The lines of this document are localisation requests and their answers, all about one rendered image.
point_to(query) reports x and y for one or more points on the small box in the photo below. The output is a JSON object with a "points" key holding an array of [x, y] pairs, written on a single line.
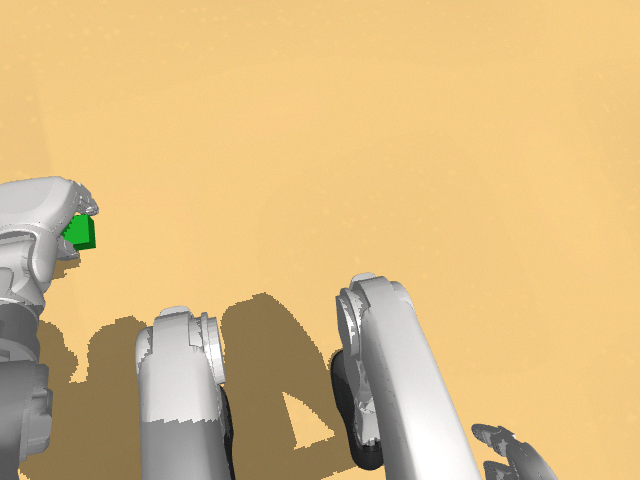
{"points": [[80, 232]]}

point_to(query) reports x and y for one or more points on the left robot foot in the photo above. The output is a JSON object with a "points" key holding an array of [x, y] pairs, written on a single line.
{"points": [[228, 437]]}

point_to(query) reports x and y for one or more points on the left robot arm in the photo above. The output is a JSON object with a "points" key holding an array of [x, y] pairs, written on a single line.
{"points": [[27, 262]]}

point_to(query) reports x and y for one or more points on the right robot hand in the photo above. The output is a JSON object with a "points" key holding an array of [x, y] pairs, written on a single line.
{"points": [[525, 463]]}

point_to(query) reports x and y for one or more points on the left robot hand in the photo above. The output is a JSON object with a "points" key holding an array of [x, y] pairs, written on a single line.
{"points": [[49, 203]]}

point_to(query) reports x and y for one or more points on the right robot foot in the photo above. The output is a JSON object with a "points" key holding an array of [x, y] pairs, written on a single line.
{"points": [[365, 456]]}

